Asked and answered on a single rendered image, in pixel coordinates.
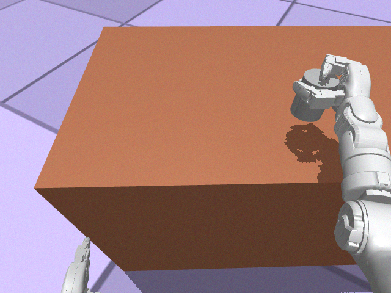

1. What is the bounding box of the right robot hand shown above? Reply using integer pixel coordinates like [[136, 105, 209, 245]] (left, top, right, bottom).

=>
[[293, 54, 371, 112]]

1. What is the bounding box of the right robot arm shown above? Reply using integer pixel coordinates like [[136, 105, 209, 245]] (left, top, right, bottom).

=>
[[334, 96, 391, 293]]

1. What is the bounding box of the left robot hand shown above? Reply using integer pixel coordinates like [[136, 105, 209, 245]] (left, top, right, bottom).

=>
[[61, 237, 100, 293]]

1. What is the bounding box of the can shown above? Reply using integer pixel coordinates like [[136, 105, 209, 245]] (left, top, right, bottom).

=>
[[290, 69, 340, 122]]

